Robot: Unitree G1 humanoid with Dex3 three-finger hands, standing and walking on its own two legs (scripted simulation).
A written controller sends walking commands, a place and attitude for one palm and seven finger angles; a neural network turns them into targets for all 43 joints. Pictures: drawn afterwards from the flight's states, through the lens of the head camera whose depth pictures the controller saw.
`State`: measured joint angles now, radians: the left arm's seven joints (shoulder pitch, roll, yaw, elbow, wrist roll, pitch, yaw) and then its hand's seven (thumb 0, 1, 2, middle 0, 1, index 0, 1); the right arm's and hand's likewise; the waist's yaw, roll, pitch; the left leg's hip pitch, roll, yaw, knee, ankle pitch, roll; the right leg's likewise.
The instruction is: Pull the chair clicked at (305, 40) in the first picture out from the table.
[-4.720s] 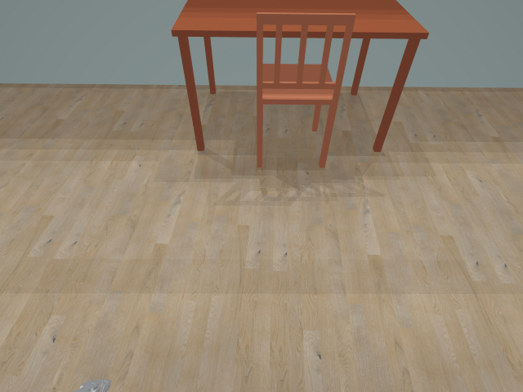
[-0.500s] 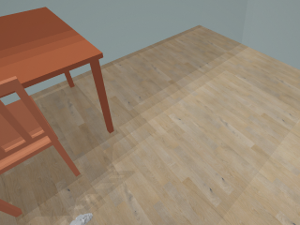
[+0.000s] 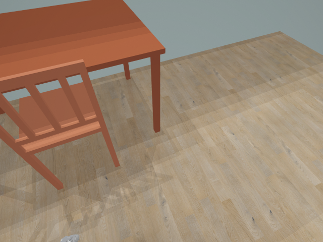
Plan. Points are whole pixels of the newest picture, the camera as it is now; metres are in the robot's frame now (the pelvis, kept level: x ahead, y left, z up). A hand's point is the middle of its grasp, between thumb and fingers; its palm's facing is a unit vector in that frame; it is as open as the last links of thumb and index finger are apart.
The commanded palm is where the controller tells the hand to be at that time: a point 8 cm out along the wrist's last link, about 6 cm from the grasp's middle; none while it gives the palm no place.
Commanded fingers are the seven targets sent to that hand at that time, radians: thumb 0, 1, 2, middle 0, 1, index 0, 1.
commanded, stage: turn to face it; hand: left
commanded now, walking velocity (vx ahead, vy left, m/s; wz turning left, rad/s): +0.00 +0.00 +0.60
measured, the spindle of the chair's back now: (45, 108) +0.61 +0.49 -0.11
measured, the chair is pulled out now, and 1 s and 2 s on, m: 0.00 0.00 0.00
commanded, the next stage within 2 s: take the last steps up to it in 0.58 s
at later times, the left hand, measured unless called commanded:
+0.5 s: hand out of the picture -0.08 +0.20 -0.18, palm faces +0.34 -0.91 -0.23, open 7.4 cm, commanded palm none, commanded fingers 0.00 0.90 0.90 -0.20 -0.30 -0.20 -0.30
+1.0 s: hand out of the picture -0.03 +0.22 -0.15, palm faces +0.35 -0.91 -0.21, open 7.4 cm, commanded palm none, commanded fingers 0.00 0.90 0.90 -0.20 -0.30 -0.20 -0.30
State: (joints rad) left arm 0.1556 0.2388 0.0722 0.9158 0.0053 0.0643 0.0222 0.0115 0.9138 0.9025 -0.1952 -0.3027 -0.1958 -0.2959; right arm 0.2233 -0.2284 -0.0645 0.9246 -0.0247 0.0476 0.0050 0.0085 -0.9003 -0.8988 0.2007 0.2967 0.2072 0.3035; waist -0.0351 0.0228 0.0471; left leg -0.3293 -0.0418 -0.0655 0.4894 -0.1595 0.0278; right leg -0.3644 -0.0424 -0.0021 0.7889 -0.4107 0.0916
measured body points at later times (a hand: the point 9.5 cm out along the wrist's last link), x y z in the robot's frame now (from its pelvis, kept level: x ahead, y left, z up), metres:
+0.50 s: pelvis -0.05 +0.00 -0.01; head -0.01 +0.03 +0.44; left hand -0.10 +0.25 -0.16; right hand +0.14 -0.22 -0.14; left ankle -0.10 +0.09 -0.74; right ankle +0.00 -0.14 -0.74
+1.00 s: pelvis -0.04 +0.01 +0.01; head -0.04 +0.01 +0.46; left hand -0.05 +0.27 -0.14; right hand +0.02 -0.21 -0.15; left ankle -0.10 +0.09 -0.74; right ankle +0.02 -0.10 -0.71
